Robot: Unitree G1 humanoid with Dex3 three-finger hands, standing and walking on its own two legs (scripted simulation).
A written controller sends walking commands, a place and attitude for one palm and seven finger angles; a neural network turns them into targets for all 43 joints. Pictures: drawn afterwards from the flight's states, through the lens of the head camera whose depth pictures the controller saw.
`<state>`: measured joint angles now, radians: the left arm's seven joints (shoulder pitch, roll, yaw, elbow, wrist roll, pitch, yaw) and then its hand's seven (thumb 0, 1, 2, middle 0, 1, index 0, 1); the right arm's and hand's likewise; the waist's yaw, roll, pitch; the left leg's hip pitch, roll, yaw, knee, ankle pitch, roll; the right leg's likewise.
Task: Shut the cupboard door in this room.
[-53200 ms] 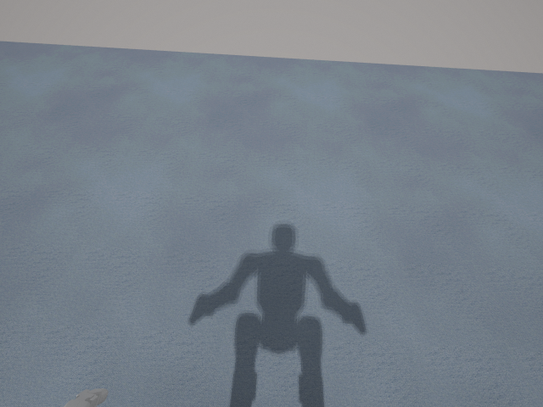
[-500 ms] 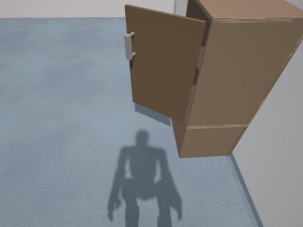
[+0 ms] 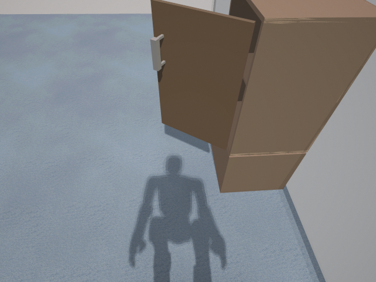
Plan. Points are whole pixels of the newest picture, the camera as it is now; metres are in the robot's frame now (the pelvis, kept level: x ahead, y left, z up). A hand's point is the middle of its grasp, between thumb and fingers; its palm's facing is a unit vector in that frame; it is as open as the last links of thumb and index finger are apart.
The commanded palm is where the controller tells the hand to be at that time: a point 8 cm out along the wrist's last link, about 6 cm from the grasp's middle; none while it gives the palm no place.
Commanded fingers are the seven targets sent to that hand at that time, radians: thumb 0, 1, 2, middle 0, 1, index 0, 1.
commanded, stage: look to check the result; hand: left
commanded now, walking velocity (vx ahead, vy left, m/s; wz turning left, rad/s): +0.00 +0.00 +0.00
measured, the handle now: (159, 52) +0.89 +0.16 +0.04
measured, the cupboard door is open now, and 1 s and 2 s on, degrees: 56 56 56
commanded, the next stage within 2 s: walk to a spot facing it in 0.32 s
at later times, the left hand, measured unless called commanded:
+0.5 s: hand out of the picture +0.02 +0.18 -0.18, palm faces +0.01 -0.98 -0.21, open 7.4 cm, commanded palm none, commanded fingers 0.00 0.90 0.90 -0.20 -0.30 -0.20 -0.30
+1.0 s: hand out of the picture +0.03 +0.25 -0.18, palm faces +0.26 -0.93 -0.24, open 7.4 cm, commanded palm none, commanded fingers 0.00 0.90 0.90 -0.20 -0.30 -0.20 -0.30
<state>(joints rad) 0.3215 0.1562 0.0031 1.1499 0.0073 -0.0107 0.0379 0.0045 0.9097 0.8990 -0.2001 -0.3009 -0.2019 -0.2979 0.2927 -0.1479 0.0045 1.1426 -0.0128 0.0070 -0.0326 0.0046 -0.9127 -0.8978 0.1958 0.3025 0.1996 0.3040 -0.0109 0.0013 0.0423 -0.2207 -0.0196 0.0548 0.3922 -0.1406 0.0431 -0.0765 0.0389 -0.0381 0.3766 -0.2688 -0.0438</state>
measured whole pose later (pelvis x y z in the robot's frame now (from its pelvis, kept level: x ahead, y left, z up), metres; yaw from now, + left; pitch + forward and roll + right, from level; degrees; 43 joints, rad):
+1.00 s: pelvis +0.00 +0.02 -0.01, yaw +15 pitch +0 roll -2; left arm 0.14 0.24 0.07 0.93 0.03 0.05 0.02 0.01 0.91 0.90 -0.20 -0.30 -0.20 -0.30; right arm 0.21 -0.20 -0.04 0.96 -0.03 0.04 -0.01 0.01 -0.91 -0.90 0.20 0.30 0.20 0.30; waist -0.03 -0.01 0.11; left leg -0.36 -0.05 0.00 0.55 -0.19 0.07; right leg -0.45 -0.05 -0.01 1.05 -0.43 0.04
